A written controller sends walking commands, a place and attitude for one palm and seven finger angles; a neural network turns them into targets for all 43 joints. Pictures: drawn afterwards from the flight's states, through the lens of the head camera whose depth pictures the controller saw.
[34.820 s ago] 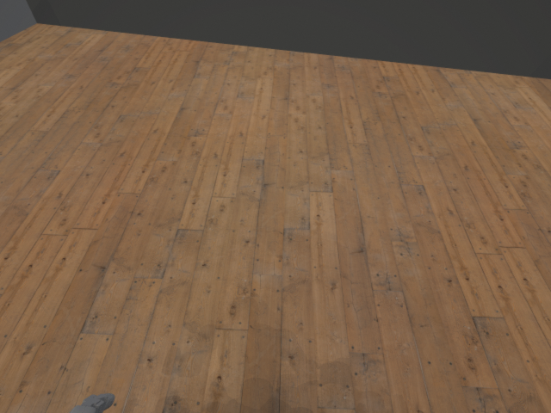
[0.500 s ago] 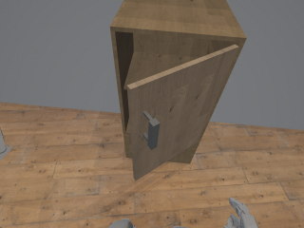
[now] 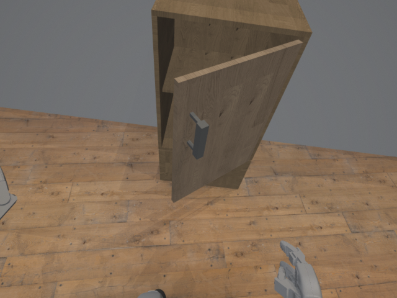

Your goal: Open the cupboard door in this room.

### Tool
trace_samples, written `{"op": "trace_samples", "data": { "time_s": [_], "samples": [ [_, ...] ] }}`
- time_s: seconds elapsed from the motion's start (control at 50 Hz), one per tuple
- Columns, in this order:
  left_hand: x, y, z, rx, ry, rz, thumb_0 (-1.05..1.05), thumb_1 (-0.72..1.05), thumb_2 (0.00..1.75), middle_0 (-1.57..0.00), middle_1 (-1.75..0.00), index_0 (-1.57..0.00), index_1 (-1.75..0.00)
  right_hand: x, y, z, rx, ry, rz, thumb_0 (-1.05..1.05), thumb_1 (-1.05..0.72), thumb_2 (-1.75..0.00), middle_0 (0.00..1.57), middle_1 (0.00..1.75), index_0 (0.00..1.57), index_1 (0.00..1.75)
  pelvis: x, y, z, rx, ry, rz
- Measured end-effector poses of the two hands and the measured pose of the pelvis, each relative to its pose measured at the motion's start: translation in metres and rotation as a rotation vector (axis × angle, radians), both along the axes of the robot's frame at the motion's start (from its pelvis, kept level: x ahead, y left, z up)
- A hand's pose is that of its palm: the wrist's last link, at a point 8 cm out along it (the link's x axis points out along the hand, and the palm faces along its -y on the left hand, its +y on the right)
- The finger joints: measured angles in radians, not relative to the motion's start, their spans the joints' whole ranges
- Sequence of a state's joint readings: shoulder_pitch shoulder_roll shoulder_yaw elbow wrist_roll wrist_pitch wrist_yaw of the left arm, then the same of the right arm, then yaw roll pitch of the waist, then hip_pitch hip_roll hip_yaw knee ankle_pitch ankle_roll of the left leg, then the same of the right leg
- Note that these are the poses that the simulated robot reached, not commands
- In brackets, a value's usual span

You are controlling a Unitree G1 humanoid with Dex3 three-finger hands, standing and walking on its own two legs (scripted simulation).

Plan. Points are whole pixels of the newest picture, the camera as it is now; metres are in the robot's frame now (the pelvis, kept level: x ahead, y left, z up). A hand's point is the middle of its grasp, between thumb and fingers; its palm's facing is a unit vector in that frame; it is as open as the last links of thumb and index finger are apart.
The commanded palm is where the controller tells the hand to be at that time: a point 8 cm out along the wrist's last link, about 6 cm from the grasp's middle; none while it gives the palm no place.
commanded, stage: stop stepping back and stand still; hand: left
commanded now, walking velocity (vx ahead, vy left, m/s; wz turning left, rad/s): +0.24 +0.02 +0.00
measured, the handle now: (195, 135) +0.51 +0.05 -0.02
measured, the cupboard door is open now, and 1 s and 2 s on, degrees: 39 39 39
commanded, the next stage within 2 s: let the arm hang, fingers relaxed in 0.82 s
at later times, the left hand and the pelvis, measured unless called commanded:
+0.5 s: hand (48, 231) +0.17 +0.22 +0.16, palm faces +0.41 -0.81 -0.42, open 7.5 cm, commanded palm +0.09 +0.26 +0.18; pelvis -0.06 -0.03 -0.01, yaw -2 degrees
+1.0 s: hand (88, 259) +0.16 +0.19 +0.06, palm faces +0.18 -0.87 -0.46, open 7.4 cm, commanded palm none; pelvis -0.08 -0.04 +0.00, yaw -2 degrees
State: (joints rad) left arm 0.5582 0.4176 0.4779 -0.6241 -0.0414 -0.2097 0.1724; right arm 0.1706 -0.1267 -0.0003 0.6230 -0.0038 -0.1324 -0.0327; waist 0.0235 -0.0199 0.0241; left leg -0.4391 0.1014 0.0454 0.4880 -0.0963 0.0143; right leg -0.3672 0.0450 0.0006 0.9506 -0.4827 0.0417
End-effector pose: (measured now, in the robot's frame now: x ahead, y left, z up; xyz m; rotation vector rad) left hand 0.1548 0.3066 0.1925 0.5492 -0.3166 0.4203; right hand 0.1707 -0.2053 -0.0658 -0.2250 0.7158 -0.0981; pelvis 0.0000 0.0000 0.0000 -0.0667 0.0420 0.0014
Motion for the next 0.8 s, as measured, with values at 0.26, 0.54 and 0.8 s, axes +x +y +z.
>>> {"op": "trace_samples", "data": {
  "time_s": [0.26, 0.54, 0.8],
  "samples": [
    [-0.044, -0.047, 0.007, 0.067, 0.061, -0.062, 0.02, 0.88, 0.89, -0.21, -0.3, -0.22, -0.3, -0.096, -0.064, -0.019, -0.01, 0.096, -0.093, 0.01, -0.9, -0.9, 0.2, 0.3, 0.2, 0.3, -0.043, -0.034, -0.001, 0.08, -0.006, -0.051],
    [-0.032, -0.06, -0.013, -0.001, 0.039, -0.084, 0.02, 0.89, 0.9, -0.2, -0.3, -0.21, -0.3, -0.119, -0.079, -0.016, -0.021, -0.016, -0.155, 0.01, -0.9, -0.9, 0.2, 0.3, 0.2, 0.3, -0.066, -0.038, -0.01, 0.099, -0.075, -0.042],
    [-0.061, -0.059, -0.01, 0.005, 0.124, 0.061, 0.01, 0.88, 0.9, -0.21, -0.3, -0.21, -0.3, -0.123, -0.083, -0.029, 0.041, 0.08, -0.105, 0.01, -0.9, -0.9, 0.2, 0.3, 0.2, 0.3, -0.069, -0.056, 0.005, 0.097, -0.043, -0.059]
  ]
}}
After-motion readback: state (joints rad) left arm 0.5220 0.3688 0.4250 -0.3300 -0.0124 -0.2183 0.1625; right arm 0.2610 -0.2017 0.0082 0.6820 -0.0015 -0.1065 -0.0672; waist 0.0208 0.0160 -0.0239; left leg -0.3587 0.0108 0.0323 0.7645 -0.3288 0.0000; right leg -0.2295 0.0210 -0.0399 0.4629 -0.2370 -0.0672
